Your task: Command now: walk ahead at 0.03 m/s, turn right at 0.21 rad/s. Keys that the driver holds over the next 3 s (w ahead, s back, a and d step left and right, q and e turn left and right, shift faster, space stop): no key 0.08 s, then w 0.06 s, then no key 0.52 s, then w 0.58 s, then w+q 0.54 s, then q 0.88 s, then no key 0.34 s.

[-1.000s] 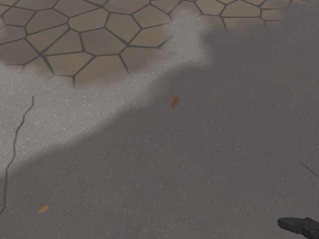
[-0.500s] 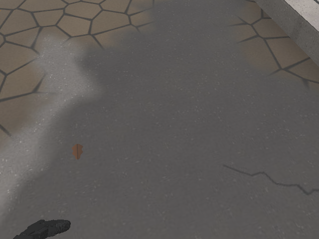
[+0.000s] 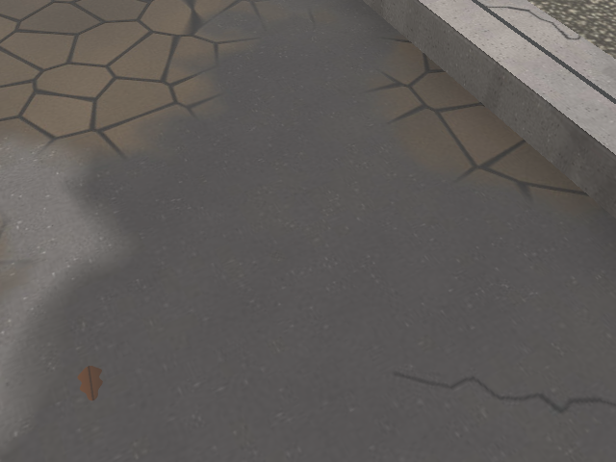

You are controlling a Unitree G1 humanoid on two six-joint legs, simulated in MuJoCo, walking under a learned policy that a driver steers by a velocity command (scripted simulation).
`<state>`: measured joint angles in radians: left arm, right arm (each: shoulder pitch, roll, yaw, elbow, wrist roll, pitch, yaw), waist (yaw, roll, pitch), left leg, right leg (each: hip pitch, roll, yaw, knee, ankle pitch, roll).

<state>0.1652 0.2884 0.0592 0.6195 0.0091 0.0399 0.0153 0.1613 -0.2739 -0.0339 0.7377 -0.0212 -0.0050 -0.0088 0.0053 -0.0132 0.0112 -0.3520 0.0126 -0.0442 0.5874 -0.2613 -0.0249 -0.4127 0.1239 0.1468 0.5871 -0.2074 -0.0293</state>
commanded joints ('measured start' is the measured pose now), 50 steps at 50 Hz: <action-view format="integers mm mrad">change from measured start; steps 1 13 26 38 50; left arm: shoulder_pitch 60 40 36 136 -13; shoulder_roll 89 123 50 126 69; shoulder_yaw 22 22 0 25 19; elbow -61 14 94 203 166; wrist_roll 0 8 -1 -21 -44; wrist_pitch -23 -28 -37 -47 -137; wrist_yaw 3 9 9 14 -7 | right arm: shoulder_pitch -11 55 6 -27 215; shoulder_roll -170 -82 -76 -54 -105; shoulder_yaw -38 -6 -11 -21 -35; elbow -67 -34 26 91 179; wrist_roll -42 3 12 39 28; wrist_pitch -18 -41 -8 -19 -113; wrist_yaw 3 11 -9 -24 27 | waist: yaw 38 -35 -20 32 -54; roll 283 46 -7 -163 96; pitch -62 -119 -23 108 104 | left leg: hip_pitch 75 85 165 -66 460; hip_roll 341 76 25 -52 281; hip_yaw -376 -71 11 110 -386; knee -289 -122 -87 127 -434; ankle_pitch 249 257 204 -221 -102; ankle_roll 241 70 5 24 228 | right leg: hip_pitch -40 373 190 167 -429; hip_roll -34 -211 -161 -320 -211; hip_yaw -17 -20 -38 240 -61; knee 109 -144 -123 -361 509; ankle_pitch -317 344 177 -633 -94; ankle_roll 24 24 2 -154 -37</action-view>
